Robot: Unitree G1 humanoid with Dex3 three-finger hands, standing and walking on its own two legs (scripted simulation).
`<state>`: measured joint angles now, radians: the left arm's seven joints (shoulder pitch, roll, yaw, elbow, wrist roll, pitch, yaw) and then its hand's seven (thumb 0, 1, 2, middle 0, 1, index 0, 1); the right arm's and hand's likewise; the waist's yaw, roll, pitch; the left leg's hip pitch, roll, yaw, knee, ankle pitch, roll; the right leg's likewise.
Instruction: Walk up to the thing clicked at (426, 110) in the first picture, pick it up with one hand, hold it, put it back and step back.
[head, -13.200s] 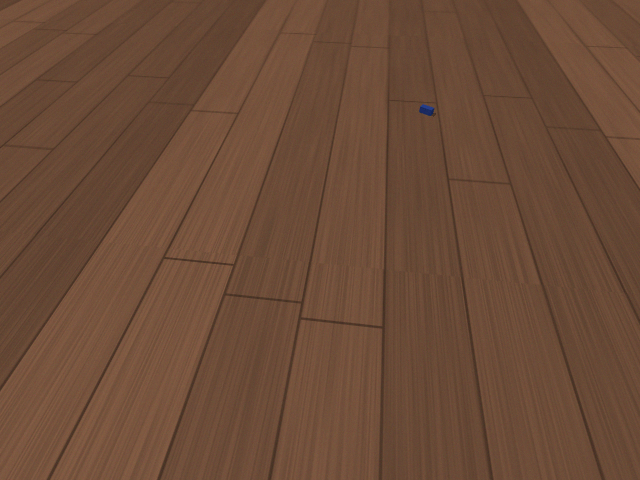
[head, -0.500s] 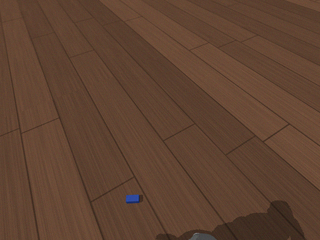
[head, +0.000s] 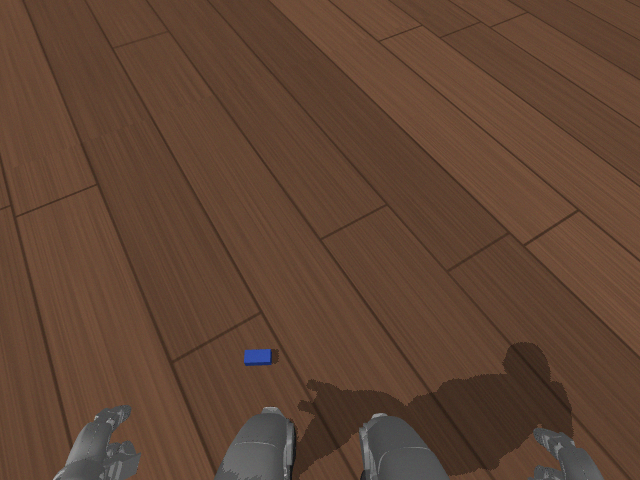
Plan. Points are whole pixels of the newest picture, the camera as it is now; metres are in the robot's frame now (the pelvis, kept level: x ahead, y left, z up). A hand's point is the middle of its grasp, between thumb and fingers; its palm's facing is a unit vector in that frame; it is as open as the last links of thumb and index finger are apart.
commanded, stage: walk up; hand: left
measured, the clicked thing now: (258, 357) +0.42 +0.21 -0.72
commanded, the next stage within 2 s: stand in 0.16 s
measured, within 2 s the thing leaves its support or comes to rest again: neither
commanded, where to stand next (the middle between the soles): +0.05 -0.02 m, yaw +0 degrees
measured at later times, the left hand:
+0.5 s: hand out of the picture +0.03 +0.25 -0.13, palm faces -0.05 -0.94 -0.33, open 7.4 cm
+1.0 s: hand out of the picture +0.04 +0.27 -0.13, palm faces -0.08 -0.95 -0.31, open 7.4 cm
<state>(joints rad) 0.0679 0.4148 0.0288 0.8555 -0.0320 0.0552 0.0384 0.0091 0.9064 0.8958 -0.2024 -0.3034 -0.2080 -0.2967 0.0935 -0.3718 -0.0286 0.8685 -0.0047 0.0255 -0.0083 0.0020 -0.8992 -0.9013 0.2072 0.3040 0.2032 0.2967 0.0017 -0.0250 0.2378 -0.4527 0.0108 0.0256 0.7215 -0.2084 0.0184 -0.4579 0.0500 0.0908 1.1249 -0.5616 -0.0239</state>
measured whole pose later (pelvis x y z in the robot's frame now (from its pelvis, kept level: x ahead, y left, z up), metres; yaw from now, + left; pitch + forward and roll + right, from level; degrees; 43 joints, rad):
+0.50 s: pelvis -0.03 +0.00 +0.03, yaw -3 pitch -5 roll -1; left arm 0.20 0.33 0.01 1.04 0.01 0.00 0.00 0.01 0.91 0.90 -0.20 -0.30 -0.21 -0.30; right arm 0.14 -0.36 -0.03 1.05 -0.01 0.01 0.02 0.01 -0.90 -0.90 0.21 0.30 0.20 0.30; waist 0.00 0.01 0.09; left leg -0.26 0.01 -0.03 0.47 -0.14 -0.01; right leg -0.10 0.00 0.01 0.49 -0.31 0.01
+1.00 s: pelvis -0.03 +0.03 +0.04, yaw -4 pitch -3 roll -1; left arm 0.16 0.34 0.01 1.13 0.01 0.00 -0.01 0.01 0.91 0.90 -0.20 -0.30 -0.21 -0.30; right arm 0.08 -0.31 -0.01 1.14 -0.01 -0.01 0.02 0.00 -0.90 -0.90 0.21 0.30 0.20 0.30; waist 0.00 -0.01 0.06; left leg -0.25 -0.01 0.00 0.38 -0.09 0.02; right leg -0.08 -0.02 0.03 0.37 -0.24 0.04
